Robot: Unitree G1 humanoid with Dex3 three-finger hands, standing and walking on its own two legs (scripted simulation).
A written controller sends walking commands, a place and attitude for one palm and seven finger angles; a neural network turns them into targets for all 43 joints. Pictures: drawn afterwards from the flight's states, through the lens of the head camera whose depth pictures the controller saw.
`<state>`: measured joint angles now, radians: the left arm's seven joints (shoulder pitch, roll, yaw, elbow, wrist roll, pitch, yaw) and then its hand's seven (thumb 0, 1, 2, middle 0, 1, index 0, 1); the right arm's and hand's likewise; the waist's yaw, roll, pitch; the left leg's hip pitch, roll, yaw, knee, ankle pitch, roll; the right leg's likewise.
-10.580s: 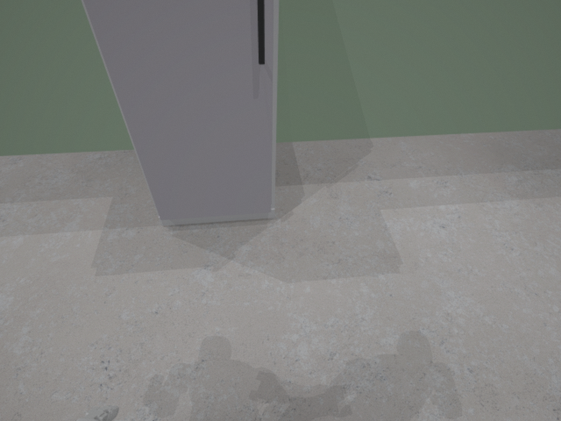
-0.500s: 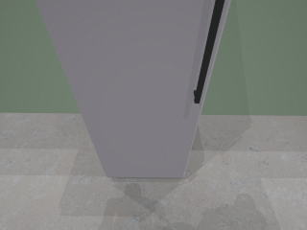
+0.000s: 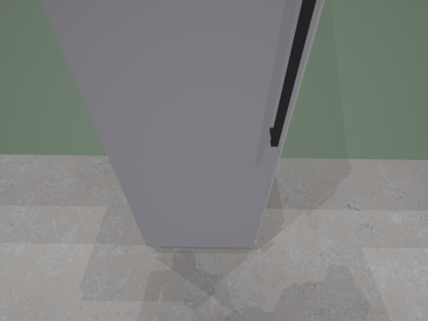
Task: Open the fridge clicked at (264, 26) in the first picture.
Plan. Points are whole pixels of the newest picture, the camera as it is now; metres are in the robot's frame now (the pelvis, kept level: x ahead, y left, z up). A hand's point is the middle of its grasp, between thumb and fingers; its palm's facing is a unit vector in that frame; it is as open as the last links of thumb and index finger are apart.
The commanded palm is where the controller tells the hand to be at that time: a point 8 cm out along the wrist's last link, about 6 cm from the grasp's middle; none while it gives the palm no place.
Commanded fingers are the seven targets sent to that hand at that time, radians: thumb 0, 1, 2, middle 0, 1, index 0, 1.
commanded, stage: look again from close up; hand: right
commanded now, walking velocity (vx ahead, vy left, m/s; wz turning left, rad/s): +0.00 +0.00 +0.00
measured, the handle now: (293, 50) +0.54 -0.12 +0.26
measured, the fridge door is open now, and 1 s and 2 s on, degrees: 0 0 0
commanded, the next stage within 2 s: raise the hand to about handle height in 1.90 s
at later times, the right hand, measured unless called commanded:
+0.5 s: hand out of the picture +0.00 -0.16 -0.18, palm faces +0.04 +0.99 -0.16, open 7.4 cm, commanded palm none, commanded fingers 0.00 -0.90 -0.90 0.20 0.30 0.20 0.30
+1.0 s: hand out of the picture +0.01 -0.15 -0.18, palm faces +0.04 +0.99 -0.16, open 7.4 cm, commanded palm none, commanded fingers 0.00 -0.90 -0.90 0.20 0.30 0.20 0.30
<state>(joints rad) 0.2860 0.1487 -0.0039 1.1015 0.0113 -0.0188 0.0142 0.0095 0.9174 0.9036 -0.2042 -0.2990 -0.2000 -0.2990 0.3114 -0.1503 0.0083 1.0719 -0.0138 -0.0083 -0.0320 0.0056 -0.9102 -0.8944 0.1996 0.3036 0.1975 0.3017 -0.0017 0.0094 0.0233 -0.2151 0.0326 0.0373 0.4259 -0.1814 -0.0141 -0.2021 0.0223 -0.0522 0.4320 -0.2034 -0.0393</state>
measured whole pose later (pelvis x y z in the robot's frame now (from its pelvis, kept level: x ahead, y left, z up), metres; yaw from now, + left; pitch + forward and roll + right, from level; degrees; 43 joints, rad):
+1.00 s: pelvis +0.01 +0.01 +0.00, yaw +0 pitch -2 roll +0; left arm 0.30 0.12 0.00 1.13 0.01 -0.02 0.02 0.01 0.92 0.90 -0.20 -0.30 -0.20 -0.30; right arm 0.32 -0.13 0.00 1.08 -0.01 -0.01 -0.03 0.00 -0.91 -0.89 0.20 0.30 0.20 0.30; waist -0.01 0.01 0.03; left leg -0.19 0.02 0.04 0.42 -0.20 0.00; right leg -0.18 0.01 -0.05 0.42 -0.22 -0.03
